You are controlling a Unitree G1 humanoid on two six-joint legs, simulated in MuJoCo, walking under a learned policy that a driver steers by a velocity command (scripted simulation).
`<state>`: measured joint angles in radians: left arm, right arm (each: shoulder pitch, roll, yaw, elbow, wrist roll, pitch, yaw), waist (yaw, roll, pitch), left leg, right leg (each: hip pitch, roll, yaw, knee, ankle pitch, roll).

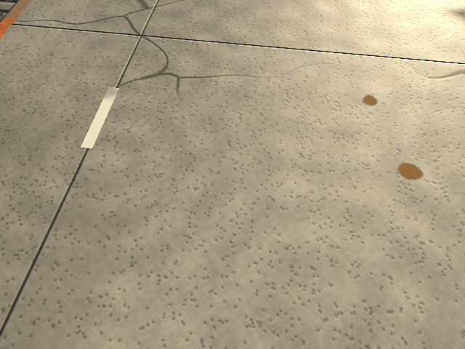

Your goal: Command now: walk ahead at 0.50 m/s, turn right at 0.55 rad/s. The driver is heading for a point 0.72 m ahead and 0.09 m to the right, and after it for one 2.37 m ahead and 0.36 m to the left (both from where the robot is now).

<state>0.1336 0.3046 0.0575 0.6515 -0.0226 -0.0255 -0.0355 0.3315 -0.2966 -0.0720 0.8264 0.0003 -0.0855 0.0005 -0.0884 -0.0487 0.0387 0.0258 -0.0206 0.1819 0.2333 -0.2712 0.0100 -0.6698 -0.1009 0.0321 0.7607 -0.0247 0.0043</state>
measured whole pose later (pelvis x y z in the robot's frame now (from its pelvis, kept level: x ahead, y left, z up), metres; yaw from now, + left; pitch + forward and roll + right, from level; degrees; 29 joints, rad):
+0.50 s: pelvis +0.27 -0.06 +0.00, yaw -17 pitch +1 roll +0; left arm 0.34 0.30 0.06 0.69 -0.02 -0.04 0.01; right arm 0.04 -0.30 -0.03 0.69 0.00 -0.09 0.02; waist 0.08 0.04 0.05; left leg -0.62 0.06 -0.11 0.61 0.03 -0.07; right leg -0.13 0.11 0.14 0.37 -0.25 -0.08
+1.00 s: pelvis +0.53 -0.10 +0.00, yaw -21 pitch +1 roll +1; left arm 0.06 0.27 0.03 0.64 0.00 -0.08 -0.02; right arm 0.40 -0.27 -0.05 0.86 0.02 -0.05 0.00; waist -0.11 -0.04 0.05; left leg -0.07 -0.05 -0.04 0.31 -0.25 0.03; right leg -0.57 -0.04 0.08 0.58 -0.02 0.03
